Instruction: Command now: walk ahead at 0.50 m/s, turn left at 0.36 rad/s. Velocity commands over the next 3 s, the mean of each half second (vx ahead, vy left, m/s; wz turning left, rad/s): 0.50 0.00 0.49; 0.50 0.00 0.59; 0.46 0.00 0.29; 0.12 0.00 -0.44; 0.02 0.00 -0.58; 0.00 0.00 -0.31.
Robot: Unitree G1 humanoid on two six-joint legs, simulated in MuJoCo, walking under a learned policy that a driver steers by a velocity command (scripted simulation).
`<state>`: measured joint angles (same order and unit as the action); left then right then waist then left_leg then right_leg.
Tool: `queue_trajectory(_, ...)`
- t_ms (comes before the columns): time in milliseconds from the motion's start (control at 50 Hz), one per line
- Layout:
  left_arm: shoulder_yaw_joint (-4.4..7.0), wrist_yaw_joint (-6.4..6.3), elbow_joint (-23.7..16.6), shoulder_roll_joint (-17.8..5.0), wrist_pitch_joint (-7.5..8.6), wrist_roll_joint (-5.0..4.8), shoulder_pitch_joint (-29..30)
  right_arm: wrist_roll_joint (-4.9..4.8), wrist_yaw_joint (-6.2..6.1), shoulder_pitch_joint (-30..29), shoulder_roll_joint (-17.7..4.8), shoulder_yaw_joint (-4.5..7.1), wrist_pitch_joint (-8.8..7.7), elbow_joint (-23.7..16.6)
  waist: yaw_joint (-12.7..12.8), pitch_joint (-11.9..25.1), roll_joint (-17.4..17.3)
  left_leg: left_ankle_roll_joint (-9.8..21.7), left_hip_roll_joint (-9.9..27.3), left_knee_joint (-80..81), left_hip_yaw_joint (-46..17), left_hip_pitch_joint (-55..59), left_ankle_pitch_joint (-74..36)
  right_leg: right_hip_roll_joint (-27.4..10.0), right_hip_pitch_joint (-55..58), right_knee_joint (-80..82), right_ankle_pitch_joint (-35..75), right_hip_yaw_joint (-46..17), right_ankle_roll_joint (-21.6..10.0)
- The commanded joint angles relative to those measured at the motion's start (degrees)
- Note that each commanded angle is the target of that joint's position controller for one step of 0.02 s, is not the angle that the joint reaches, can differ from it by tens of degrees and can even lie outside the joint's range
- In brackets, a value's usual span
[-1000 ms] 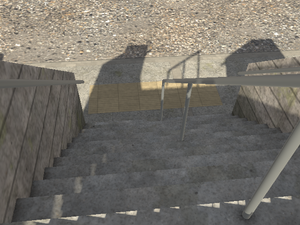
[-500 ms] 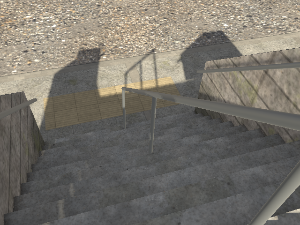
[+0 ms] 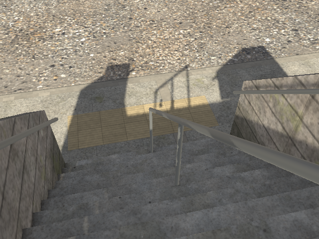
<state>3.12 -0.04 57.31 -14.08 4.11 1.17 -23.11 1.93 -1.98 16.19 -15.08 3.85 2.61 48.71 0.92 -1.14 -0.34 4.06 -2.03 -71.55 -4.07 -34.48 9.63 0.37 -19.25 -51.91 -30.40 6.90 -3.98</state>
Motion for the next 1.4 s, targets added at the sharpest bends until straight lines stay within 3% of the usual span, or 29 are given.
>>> queue_trajectory(20,0.64,-1.34,-5.74,-5.3,4.15,-0.49,7.42,-0.09,2.9,2.69,-2.59,1.19,1.42,-2.55,-6.66,-5.68,-0.18,0.0,-0.89,13.78,2.9,10.54,-27.45,-9.35,-23.51,14.88,-4.25,-10.43,-2.55)
queue_trajectory(40,-5.84,-0.34,-12.0,7.64,6.28,9.12,12.76,7.19,6.45,3.86,10.12,-4.95,-4.49,-2.8,-2.48,-5.63,6.86,-0.29,4.27,21.14,-3.42,10.84,-43.26,-6.99,-29.3,12.02,2.4,-2.51,-0.61)
queue_trajectory(60,-5.78,-0.81,-10.01,6.47,6.32,8.9,8.76,6.71,7.76,4.94,6.74,-3.44,-6.27,-1.04,-2.92,-4.4,7.2,0.62,2.73,24.31,-0.39,16.19,-46.48,-6.89,-29.18,7.84,1.3,-1.64,-1.51)
queue_trajectory(80,-0.54,-2.23,-5.62,-6.68,4.62,-2.08,4.46,-1.3,5.72,0.6,-1.67,-0.28,-2.88,-3.5,-5.64,2.83,3.59,-0.69,-4.12,23.17,7.21,22.66,-46.15,-9.46,-24.33,6.99,-7.32,-6.04,-2.97)
queue_trajectory(100,-0.74,-2.32,-5.92,-7.32,3.83,-2.54,0.43,-1.71,4.8,-2.8,-2.67,-0.38,-0.99,-4.48,-1.82,0.43,1.72,-1.36,-3.87,25.01,7.24,17.54,-40.63,-10.64,-19.6,2.59,-8.58,-6.91,-3.11)
queue_trajectory(140,-0.21,-3.4,-5.03,-7.04,2.33,0.36,-5.8,-2.31,4.12,-10.49,-1.33,-1.04,0.25,-6.57,4.93,-5.78,1.81,-3.15,-3.58,33.97,7.87,5.44,-32.21,-12.07,-7.59,-4.31,-7.45,-8.61,-3.08)
queue_trajectory(160,-6.0,-1.84,-2.7,3.1,2.32,4.83,-15.13,7.66,6.32,-16.17,-1.54,-2.86,-3.09,-7.37,8.22,-13.71,6.4,-0.13,7.67,49.56,-1.18,-4.24,-23.48,-18.88,-5.96,1.86,-7.76,-20.05,-2.81)
queue_trajectory(200,-4.3,1.34,-3.11,-3.62,1.75,6.99,-14.41,7.16,5.48,-4.2,2.17,-3.09,-5.26,-2.56,3.71,-6.22,8.33,-0.01,1.65,40.01,8.3,17.86,-23.09,-17.15,-14.7,-3.41,-2.75,-17.99,-7.44)
queue_trajectory(260,-1.88,4.5,-1.94,-10.58,0.8,5.1,-6.21,3.33,5.47,20.81,-7.17,1.55,-5.43,7.76,-11.71,-3.6,-8.72,3.44,1.38,62.55,6.7,36.51,-17.02,-9.16,-12.58,-44.03,9.82,-8.02,-1.52)
queue_trajectory(280,-1.9,6.2,-3.98,-9.21,1.57,5.76,-6.26,3.17,5.4,26.85,-15.03,3.76,-4.73,9.65,-12.52,7.2,-16.33,16.37,8.13,37.26,-3.93,56.34,-45.01,-1.66,-30.47,-72.46,-7.16,-4.18,2.13)
queue_trajectory(320,-4.09,6.18,-14.66,-3.83,3.97,2.41,4.79,5.16,5.91,22.69,-16.36,3.9,-7.73,8.37,-12.5,6.72,-1.32,21.73,20.46,35.12,-22.38,66.84,-42.12,-0.79,-62.57,-72.12,-13.04,-13.24,5.71)
queue_trajectory(380,-4.49,1.22,-10.58,-3.83,1.37,3.62,2.3,4.11,5.98,1.97,6.08,-3.58,-9.2,4.48,-1.2,-6.21,10.33,18.32,18.06,41.88,-16.45,18.06,-18.18,-12.86,-49.11,-16.92,29.29,-17.25,6.27)
queue_trajectory(420,-6.06,3.52,-6.35,2.14,-1.49,5.75,-2.74,4.4,6.35,5.04,1.43,-4.02,-9.73,6.54,3.59,-3.73,-4.34,14.79,3.59,36.78,-9.55,-14.2,-6.75,-8.74,-14.51,-25.17,43.04,-7.97,5.34)
queue_trajectory(500,-6.53,4.33,-10.57,-1.02,-0.68,6.17,9.44,1.88,0.74,17.01,2.1,-5.25,-11.87,6.36,-7.15,1.35,6.25,9.3,-1.19,19.01,-10.55,-0.42,14.5,-7.06,-19.08,14.1,71.27,-10.46,4.38)
queue_trajectory(540,-6.16,3.92,-12.87,-0.24,-2.1,4.47,7.96,4.46,2.75,12.2,-3.23,-5.01,-10.76,4.04,-1.92,-1.95,-1.93,10.17,-1.13,21.65,-11.95,-23.44,25.66,-3.23,7.04,8.07,59.22,-3.95,5.19)
queue_trajectory(560,-5.75,3.89,-11.31,-1.55,-2.42,6.89,-0.92,4.95,3.88,7.89,-4.41,-5.17,-10.96,1.13,3.26,-2.69,-3.13,10.74,-0.01,15.57,-16.6,-27.46,22.15,-3.02,13.51,0.15,58.8,-5.81,5.04)
queue_trajectory(600,-3.59,3.52,-14.68,-5.67,-2.11,4.62,4.12,0.29,3.63,9.37,-4.55,-4.81,-10.36,-1.53,0.94,-7.74,1.85,9.8,1.37,11.28,-21.39,-3.87,16.94,-3.91,2.15,36.43,37.85,-8.39,3.76)
queue_trajectory(640,-2.25,4.13,-12.56,-6.86,-0.97,3.61,-2.08,0.43,7.1,9.68,-9.07,-4.88,-7.85,-0.56,3.77,-2.62,-3.08,10.34,2.37,-4.12,-31.88,0.7,9.89,-7.1,15.3,43.79,44.57,-8.13,-0.43)
queue_trajectory(660,0.67,3.81,-5.91,-11.52,0.12,4.58,-18.51,2.88,9.63,18.48,-3.82,-5.78,-8.46,2.64,3.99,6.26,2.49,6.13,-2.45,-24.82,-23.8,-6.56,1.53,-9.36,33.28,30.06,52.0,-8.77,-6.99)
queue_trajectory(680,1.88,5.07,-7.25,-16.11,0.41,5.05,-18.45,0.08,10.53,33.92,5.7,-6.03,-9.4,4.77,-2.99,18.89,15.49,1.2,-7.88,-51.46,-8.21,-26.09,35.8,-21.11,52.36,6.46,96.81,-13.23,-19.8)
queue_trajectory(700,2.63,5.81,-10.56,-17.98,-0.34,5.02,-14.2,-1.71,9.8,29.53,1.57,-6.04,-8.77,-0.66,1.15,19.06,11.34,-1.69,-8.79,-62.91,-4.36,-45.79,35.83,-29.14,56.85,9.1,96.8,-26.76,-25.7)
queue_trajectory(760,-1.31,5.53,-7.75,-4.45,-0.22,6.11,-5.28,-0.3,6.02,14.65,4.14,-7.82,-6.03,-4.8,-2.77,0.22,-5.81,-3.55,7.58,-43.96,-8.08,-46.33,5.37,-24.72,17.16,26.38,29.96,-23.88,-12.93)
queue_trajectory(800,-3.39,2.54,-4.25,3.86,3.23,5.0,-3.96,2.52,7.93,18.31,4.72,-7.16,-4.91,-1.64,-6.64,-9.19,0.35,-0.97,11.4,-25.88,-4.28,-35.52,-11.24,-13.38,-6.52,27.73,20.94,-12.39,-5.0)
queue_trajectory(980,-4.91,0.15,4.04,-1.88,5.52,7.94,-9.89,0.15,7.34,7.99,1.89,-5.6,-6.54,-2.44,-2.19,-3.31,-1.5,-1.53,9.87,-9.34,-11.53,-49.22,-23.46,-21.61,11.64,20.84,38.95,-14.79,-3.6)
queue_trajectory(1140,-8.09,-0.97,6.36,4.93,5.94,7.33,-20.18,3.24,8.77,-2.2,1.45,-4.5,-6.4,-1.65,1.2,-6.33,5.87,0.52,9.04,13.21,1.19,-27.39,-44.98,-18.64,2.95,12.37,26.69,-2.29,-1.96)
queue_trajectory(1280,-4.78,-0.54,7.2,-1.4,2.53,5.39,-19.54,4.44,8.39,-19.72,0.87,-5.62,-4.5,-2.57,6.82,-13.67,3.43,-0.96,8.38,43.54,7.06,-12.85,-35.17,-21.62,10.67,10.78,14.19,-5.73,-5.86)
queue_trajectory(1360,-2.51,1.16,8.87,-4.47,-0.89,6.36,-13.31,5.07,6.54,-8.88,-3.29,-4.99,-3.92,3.08,3.56,-8.89,1.17,0.42,11.36,60.0,0.55,0.91,-33.57,-20.52,18.41,-2.84,15.79,-9.51,-4.64)
queue_trajectory(1380,-1.48,-1.62,8.16,-2.43,-1.93,-0.7,-13.92,-4.28,1.89,1.85,-4.18,-2.27,-5.2,9.46,1.89,-0.61,-0.93,-1.32,7.65,64.32,8.5,20.81,-51.06,-10.13,16.23,-22.5,19.42,1.61,-3.8)
queue_trajectory(1400,-1.18,-2.42,8.61,-3.4,-3.03,-2.21,-14.48,-3.59,1.01,11.98,-5.14,-1.99,-5.1,12.69,-2.29,7.14,0.23,-2.98,7.86,61.94,10.38,41.83,-54.64,-5.21,5.59,-37.33,12.12,2.97,-3.21)
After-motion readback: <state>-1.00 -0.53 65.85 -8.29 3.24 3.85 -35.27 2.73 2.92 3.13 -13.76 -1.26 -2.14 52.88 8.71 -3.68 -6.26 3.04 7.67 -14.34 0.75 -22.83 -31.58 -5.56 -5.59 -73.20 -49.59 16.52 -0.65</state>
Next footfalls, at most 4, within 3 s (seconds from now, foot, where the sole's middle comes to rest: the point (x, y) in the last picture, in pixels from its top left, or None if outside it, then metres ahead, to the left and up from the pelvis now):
0.26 left None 0.15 0.09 -0.93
0.66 right None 0.41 -0.05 -1.14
1.42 left None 0.54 0.36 -1.34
1.90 right None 0.63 0.14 -1.34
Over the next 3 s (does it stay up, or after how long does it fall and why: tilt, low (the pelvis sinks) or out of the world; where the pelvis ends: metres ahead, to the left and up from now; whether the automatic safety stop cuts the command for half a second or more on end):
stays up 0.55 0.21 -0.59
